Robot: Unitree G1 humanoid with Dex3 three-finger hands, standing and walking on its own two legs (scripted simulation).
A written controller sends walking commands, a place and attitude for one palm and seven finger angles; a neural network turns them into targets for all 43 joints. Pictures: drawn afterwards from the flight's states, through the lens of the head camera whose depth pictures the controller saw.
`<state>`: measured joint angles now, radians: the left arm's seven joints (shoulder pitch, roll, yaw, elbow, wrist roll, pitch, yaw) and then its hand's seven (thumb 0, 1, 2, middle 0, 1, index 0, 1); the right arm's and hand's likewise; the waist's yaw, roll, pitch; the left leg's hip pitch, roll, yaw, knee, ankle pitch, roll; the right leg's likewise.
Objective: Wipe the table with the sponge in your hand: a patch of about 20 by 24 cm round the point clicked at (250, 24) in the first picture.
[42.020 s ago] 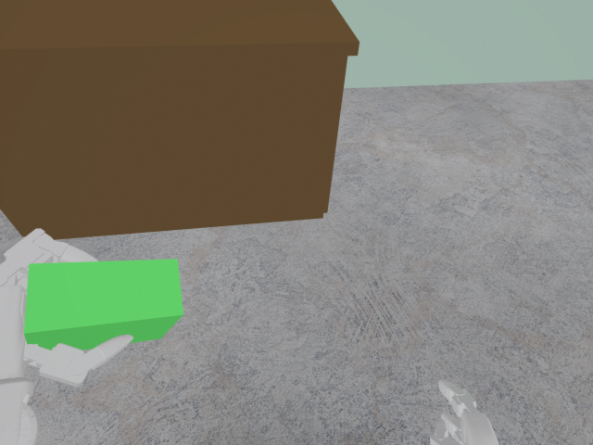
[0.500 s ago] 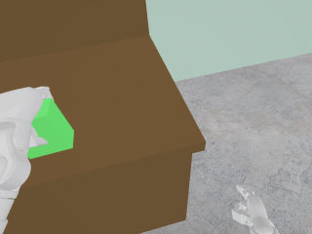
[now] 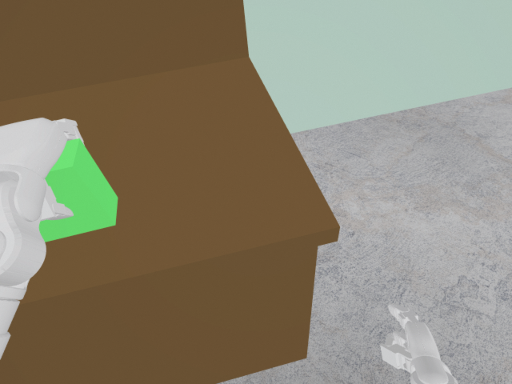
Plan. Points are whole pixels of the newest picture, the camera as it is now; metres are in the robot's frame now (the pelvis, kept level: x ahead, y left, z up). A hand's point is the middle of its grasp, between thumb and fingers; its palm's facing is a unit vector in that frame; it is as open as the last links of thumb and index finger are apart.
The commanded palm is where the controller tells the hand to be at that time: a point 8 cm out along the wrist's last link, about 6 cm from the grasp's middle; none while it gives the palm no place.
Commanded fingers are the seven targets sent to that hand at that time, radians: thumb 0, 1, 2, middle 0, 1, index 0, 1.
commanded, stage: lift the sponge slowly off the table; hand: left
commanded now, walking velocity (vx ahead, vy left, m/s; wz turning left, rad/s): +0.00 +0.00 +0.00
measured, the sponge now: (68, 202) +0.29 +0.34 +0.16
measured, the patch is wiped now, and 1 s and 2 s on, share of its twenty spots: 1.00 1.00 1.00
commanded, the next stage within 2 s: bring the sponge back beside the body in 0.56 s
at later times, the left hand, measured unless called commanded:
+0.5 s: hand (44, 153) +0.29 +0.33 +0.25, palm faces +0.12 +0.03 -0.99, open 10.2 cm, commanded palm +0.25 +0.33 +0.32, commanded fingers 0.00 0.10 1.30 -1.20 -1.60 -1.20 -1.60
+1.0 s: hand (49, 163) +0.28 +0.31 +0.25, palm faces +0.18 +0.01 -0.98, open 10.2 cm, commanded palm +0.22 +0.32 +0.32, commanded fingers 0.00 0.10 1.30 -1.20 -1.60 -1.20 -1.60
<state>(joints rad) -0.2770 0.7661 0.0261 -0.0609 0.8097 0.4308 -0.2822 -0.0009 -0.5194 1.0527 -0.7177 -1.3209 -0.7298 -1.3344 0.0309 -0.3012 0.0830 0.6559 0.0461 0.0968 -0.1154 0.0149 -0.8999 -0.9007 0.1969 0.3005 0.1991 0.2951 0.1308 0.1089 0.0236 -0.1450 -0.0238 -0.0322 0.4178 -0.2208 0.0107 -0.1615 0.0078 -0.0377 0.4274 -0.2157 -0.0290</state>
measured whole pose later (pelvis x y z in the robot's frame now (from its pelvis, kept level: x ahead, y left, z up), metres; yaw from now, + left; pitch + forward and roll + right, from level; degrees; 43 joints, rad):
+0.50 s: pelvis +0.00 +0.00 +0.00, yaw +0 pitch -2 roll +1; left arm -0.39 0.80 0.00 -0.06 0.81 0.50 -0.36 0.00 -0.52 1.05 -0.72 -1.32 -0.73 -1.33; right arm 0.02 -0.30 0.09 0.64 0.05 0.11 -0.11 0.01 -0.90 -0.90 0.20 0.30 0.20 0.30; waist 0.13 0.12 0.01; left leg -0.17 -0.03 -0.03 0.43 -0.22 0.01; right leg -0.19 0.00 -0.03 0.45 -0.22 -0.03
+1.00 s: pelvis +0.00 +0.00 +0.00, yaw -1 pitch -2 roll +1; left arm -0.23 0.80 0.06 -0.26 0.76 0.53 -0.30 0.00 -0.52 1.05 -0.72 -1.32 -0.73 -1.33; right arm 0.03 -0.30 0.08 0.63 0.05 0.13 -0.10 0.02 -0.90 -0.90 0.20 0.30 0.20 0.29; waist 0.15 0.12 0.01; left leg -0.16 -0.02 -0.01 0.45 -0.24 0.01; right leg -0.20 0.01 -0.01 0.48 -0.24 -0.03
